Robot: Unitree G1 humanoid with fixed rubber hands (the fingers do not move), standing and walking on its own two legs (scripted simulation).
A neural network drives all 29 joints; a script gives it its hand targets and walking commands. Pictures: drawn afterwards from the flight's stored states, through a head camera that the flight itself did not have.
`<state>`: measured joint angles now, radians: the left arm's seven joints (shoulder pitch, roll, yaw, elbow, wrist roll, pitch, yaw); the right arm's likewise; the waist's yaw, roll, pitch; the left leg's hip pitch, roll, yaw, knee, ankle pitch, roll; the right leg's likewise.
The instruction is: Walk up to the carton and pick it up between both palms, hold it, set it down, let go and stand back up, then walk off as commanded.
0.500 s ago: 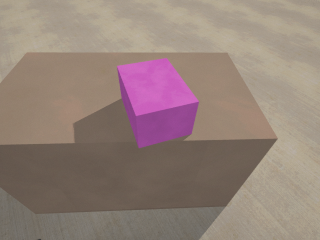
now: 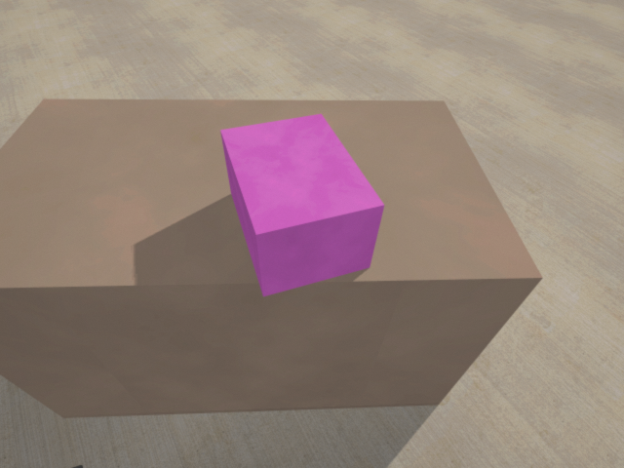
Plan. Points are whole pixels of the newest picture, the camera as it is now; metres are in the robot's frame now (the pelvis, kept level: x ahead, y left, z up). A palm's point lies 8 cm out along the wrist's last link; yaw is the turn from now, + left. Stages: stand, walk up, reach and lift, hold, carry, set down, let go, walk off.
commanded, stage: walk up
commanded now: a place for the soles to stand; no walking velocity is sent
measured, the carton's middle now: (294, 198) +0.58 +0.04 +0.00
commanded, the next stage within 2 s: reach and lift in 1.84 s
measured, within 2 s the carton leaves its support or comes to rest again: neither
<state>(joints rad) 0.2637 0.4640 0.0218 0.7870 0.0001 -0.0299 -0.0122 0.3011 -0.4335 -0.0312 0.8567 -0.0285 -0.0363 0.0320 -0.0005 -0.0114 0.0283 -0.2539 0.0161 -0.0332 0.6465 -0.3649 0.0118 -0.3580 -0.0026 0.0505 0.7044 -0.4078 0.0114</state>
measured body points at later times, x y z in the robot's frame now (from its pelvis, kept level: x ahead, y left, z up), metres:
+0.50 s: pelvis +0.08 +0.00 -0.01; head +0.12 +0.02 +0.44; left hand +0.16 +0.33 -0.12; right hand +0.17 -0.31 -0.10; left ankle +0.15 +0.10 -0.72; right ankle +0.05 -0.13 -0.70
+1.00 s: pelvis +0.10 -0.02 +0.00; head +0.10 -0.03 +0.45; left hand +0.19 +0.32 -0.09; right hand +0.19 -0.33 -0.11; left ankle +0.15 +0.10 -0.72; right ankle +0.10 -0.15 -0.72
